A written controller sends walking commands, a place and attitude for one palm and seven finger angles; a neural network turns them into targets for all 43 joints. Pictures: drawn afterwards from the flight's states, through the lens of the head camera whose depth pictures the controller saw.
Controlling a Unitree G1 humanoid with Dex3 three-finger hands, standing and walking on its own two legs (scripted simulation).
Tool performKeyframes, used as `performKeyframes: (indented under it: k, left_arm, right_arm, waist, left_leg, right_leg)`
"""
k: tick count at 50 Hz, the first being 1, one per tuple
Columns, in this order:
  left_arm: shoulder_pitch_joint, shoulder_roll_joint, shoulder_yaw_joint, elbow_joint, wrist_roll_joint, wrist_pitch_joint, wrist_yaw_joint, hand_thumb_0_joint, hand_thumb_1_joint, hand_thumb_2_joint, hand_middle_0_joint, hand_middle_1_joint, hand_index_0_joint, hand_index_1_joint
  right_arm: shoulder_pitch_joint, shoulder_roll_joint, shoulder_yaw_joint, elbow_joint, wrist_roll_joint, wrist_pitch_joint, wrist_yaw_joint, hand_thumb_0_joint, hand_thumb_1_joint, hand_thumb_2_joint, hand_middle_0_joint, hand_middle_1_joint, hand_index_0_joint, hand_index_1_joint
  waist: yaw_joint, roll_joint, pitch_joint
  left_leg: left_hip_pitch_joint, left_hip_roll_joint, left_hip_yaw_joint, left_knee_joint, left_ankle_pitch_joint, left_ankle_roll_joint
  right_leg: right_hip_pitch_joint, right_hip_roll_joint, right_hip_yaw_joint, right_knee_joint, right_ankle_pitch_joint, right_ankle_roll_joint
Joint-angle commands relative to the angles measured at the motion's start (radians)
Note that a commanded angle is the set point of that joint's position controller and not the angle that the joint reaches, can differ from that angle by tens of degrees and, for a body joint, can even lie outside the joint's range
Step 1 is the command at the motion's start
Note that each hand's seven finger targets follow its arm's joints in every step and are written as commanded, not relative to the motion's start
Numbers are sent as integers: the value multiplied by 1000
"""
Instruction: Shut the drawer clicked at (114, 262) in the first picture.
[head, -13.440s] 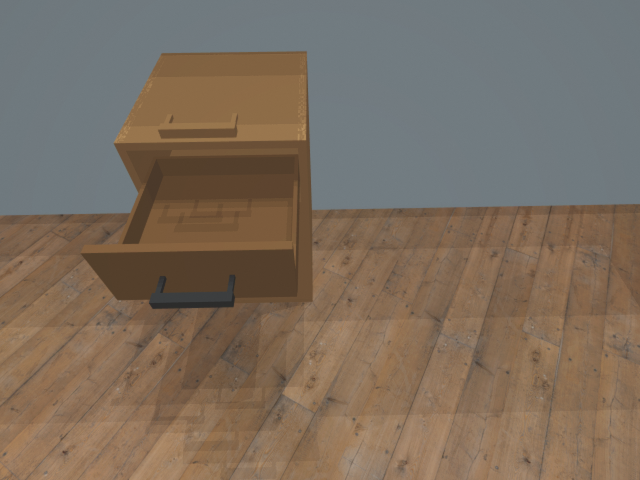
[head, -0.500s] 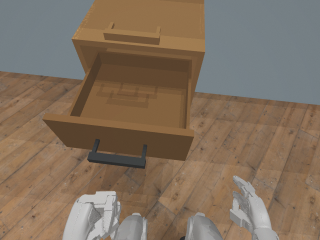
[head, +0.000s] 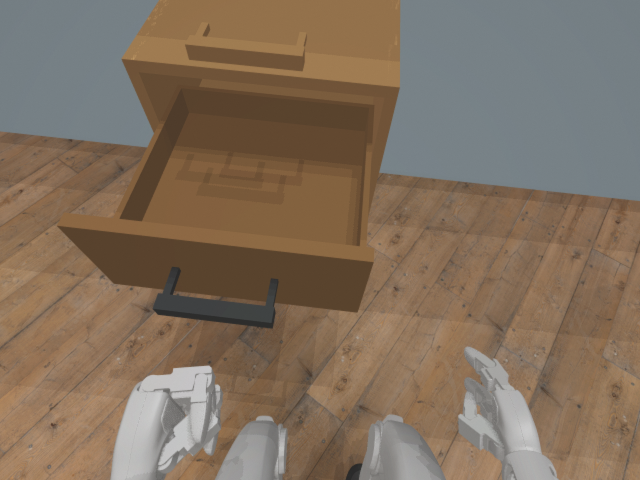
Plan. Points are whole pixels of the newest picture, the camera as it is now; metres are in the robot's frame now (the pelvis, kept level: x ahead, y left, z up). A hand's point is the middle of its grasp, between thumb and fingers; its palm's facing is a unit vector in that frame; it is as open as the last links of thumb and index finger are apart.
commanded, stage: bring the fist close to the handle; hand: left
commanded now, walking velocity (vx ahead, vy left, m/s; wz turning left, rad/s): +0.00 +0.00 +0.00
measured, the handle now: (219, 295) +0.35 +0.16 -0.03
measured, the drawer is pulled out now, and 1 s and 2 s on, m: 0.30 0.30 0.24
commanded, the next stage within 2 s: push the drawer shut in 1.10 s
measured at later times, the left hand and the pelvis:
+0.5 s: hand (237, 402) +0.21 +0.11 -0.01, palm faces -0.11 -0.99 +0.00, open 3.3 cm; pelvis -0.01 +0.00 -0.03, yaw +0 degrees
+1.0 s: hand (232, 381) +0.24 +0.13 -0.03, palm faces -0.07 -1.00 +0.01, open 3.3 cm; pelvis -0.02 +0.02 -0.04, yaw -1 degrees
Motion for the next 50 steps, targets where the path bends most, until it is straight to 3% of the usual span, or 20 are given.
performKeyframes:
  k: [1, 4, 8, 10, 12, 17, 19, 21, 24, 28, 30, 32, 36, 40, 43, 46, 48, 50]
  left_arm:
    - [38, -4, -33, -198, -22, -95, -34, 0, 900, 900, -1400, -1600, -1400, -1600]
    - [4, -6, -48, -120, -7, -64, -54, 0, 900, 900, -1400, -1600, -1400, -1600]
    - [-24, 70, 49, -80, 4, -29, -30, 0, 900, 900, -1400, -1600, -1400, -1600]
    - [-36, 70, 84, -101, -6, -44, -6, 0, 900, 900, -1400, -1600, -1400, -1600]
    - [-66, 57, 87, -128, -16, -75, 17, 0, 900, 900, -1400, -1600, -1400, -1600]
    - [-140, 25, 26, -108, -27, -145, -4, 0, 900, 900, -1400, -1600, -1400, -1600]
    - [-150, 6, -10, -47, -26, -140, -36, 0, 900, 900, -1400, -1600, -1400, -1600]
    - [-158, 16, -11, 1, -19, -118, -59, 0, 900, 900, -1400, -1600, -1400, -1600]
    - [-203, 50, 33, 20, -19, -84, -65, 0, 900, 900, -1400, -1600, -1400, -1600]
    - [-271, 92, 114, -23, -35, -86, -11, 0, 900, 900, -1400, -1600, -1400, -1600]
    - [-313, 68, 96, -40, -39, -103, 11, 0, 900, 900, -1400, -1600, -1400, -1600]
    - [-343, 51, 76, -23, -39, -120, 17, 0, 900, 900, -1400, -1600, -1400, -1600]
    - [-368, 13, -3, 49, -23, -113, -25, 0, 900, 900, -1400, -1600, -1400, -1600]
    - [-334, 43, 7, 31, -24, -53, -55, 0, 900, 900, -1400, -1600, -1400, -1600]
    - [-342, 76, 61, -2, -31, -24, -19, 0, 900, 900, -1400, -1600, -1400, -1600]
    - [-331, 40, 52, -55, -35, -42, 28, 0, 900, 900, -1400, -1600, -1400, -1600]
    - [-328, 25, 37, -22, -21, -56, 51, 0, 900, 900, -1400, -1600, -1400, -1600]
    - [-356, -4, -17, -6, 3, -77, 55, 0, 900, 900, -1400, -1600, -1400, -1600]
  right_arm:
    - [-27, -123, -54, -136, 5, -72, 4, 0, -900, -900, 200, 300, 200, 300]
    - [-36, -135, -56, -129, 8, -67, 2, 0, -900, -900, 200, 300, 200, 300]
    - [-56, -132, -56, -135, 7, -47, -2, 0, -900, -900, 200, 300, 200, 300]
    - [-53, -121, -56, -138, 4, -45, -2, 0, -900, -900, 200, 300, 200, 300]
    - [-48, -115, -55, -131, 2, -48, 1, 0, -900, -900, 200, 300, 200, 300]
    - [-40, -128, -51, -86, -5, -69, 11, 0, -900, -900, 200, 300, 200, 300]
    - [-41, -138, -50, -77, -4, -70, 15, 0, -900, -900, 200, 300, 200, 300]
    - [-46, -149, -51, -81, -1, -63, 13, 0, -900, -900, 200, 300, 200, 300]
    - [-53, -157, -52, -90, 1, -52, 11, 0, -900, -900, 200, 300, 200, 300]
    - [-54, -149, -50, -95, -3, -44, 9, 0, -900, -900, 200, 300, 200, 300]
    - [-52, -145, -46, -91, -7, -45, 15, 0, -900, -900, 200, 300, 200, 300]
    - [-46, -146, -44, -75, -10, -48, 19, 0, -900, -900, 200, 300, 200, 300]
    - [-48, -166, -44, -63, -8, -42, 27, 0, -900, -900, 200, 300, 200, 300]
    - [-44, -179, -47, -90, 3, -20, 25, 0, -900, -900, 200, 300, 200, 300]
    - [-48, -176, -47, -100, 6, -4, 21, 0, -900, -900, 200, 300, 200, 300]
    - [-46, -157, -43, -101, 1, -2, 24, 0, -900, -900, 200, 300, 200, 300]
    - [-45, -154, -42, -93, -1, 0, 24, 0, -900, -900, 200, 300, 200, 300]
    - [-43, -156, -39, -84, -6, -2, 27, 0, -900, -900, 200, 300, 200, 300]
  waist:
    - [-35, 9, -246]
    - [-56, -46, -209]
    - [-19, -51, -227]
    - [2, -40, -271]
    - [5, -20, -300]
    - [-36, 16, -305]
    - [-60, -10, -275]
    - [-63, -23, -249]
    - [-48, -20, -280]
    - [-10, 2, -356]
    - [-15, 36, -363]
    - [-29, 29, -368]
    - [-57, 19, -346]
    - [-34, 25, -390]
    - [-20, 8, -399]
    - [-13, 21, -411]
    - [-33, -23, -375]
    - [-52, 1, -336]
  left_leg:
    - [92, -31, -76, -177, 345, -7]
    - [39, -30, -80, -160, 289, -4]
    - [-20, -39, -68, -148, 251, -8]
    - [-23, -42, -61, -144, 262, -11]
    - [-8, -42, -61, -137, 290, -12]
    - [-14, -36, -71, -96, 306, -11]
    - [-43, -35, -76, -82, 278, -7]
    - [-72, -34, -79, -76, 236, -5]
    - [-89, -39, -78, -68, 217, -4]
    - [-78, -44, -78, -65, 263, -7]
    - [-67, -45, -78, -62, 272, -9]
    - [-73, -43, -82, -48, 277, -9]
    - [-83, -39, -99, -41, 249, -6]
    - [-37, -39, -109, -74, 269, -6]
    - [-23, -40, -113, -91, 285, -8]
    - [2, -41, -115, -99, 315, -14]
    - [-20, -38, -118, -92, 300, -11]
    - [-17, -34, -129, -89, 280, -15]
  right_leg:
    - [272, 35, 146, -186, 239, 26]
    - [240, 33, 151, -184, 183, 30]
    - [257, 28, 178, -178, 129, 26]
    - [286, 25, 189, -167, 142, 24]
    - [279, 29, 182, -148, 182, 22]
    - [214, 29, 177, -123, 205, 23]
    - [184, 27, 177, -124, 172, 25]
    - [156, 26, 179, -123, 117, 24]
    - [144, 25, 179, -105, 87, 23]
    - [161, 28, 174, -70, 129, 20]
    - [142, 26, 169, -61, 138, 20]
    - [123, 27, 166, -51, 148, 21]
    - [60, 25, 147, -38, 120, 20]
    - [86, 22, 135, -36, 136, 19]
    - [96, 26, 128, -35, 144, 20]
    - [101, 27, 122, -29, 167, 20]
    - [80, 30, 118, -32, 155, 22]
    - [29, 29, 112, -24, 130, 21]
